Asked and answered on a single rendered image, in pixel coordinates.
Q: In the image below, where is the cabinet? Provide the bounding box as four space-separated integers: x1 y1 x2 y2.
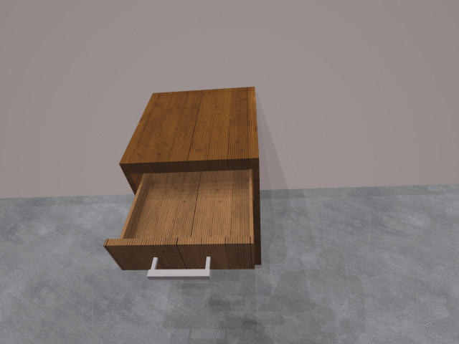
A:
119 87 261 265

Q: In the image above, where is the handle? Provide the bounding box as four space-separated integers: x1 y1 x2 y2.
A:
147 257 211 280

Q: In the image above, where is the drawer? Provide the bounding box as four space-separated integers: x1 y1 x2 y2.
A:
103 169 255 270

